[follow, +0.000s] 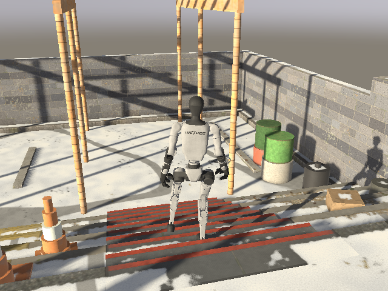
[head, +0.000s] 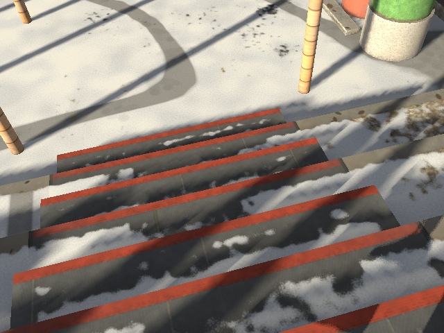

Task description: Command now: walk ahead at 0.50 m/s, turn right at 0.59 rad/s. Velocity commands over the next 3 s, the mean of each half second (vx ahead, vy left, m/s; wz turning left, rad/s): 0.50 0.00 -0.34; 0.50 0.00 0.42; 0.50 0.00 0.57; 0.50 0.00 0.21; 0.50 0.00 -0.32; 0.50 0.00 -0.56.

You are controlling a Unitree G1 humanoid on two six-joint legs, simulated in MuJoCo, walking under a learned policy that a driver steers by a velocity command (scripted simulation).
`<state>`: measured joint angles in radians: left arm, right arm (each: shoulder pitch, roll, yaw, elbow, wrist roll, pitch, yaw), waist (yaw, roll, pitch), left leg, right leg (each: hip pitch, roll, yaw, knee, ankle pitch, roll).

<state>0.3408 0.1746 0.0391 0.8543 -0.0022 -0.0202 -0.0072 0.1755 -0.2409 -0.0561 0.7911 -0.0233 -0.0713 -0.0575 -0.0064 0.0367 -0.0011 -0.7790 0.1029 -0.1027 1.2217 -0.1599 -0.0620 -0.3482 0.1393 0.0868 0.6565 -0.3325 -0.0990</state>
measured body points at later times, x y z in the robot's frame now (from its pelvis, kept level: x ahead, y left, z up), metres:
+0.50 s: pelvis +0.26 +0.07 -0.13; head +0.27 +0.08 +0.32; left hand +0.40 +0.29 -0.26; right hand +0.17 -0.15 -0.27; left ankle +0.27 +0.17 -0.87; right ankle +0.27 -0.06 -0.67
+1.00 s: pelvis +0.49 +0.04 -0.16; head +0.51 +0.05 +0.29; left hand +0.45 +0.31 -0.29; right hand +0.68 -0.22 -0.25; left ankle +0.60 +0.22 -0.84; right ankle +0.43 -0.11 -0.87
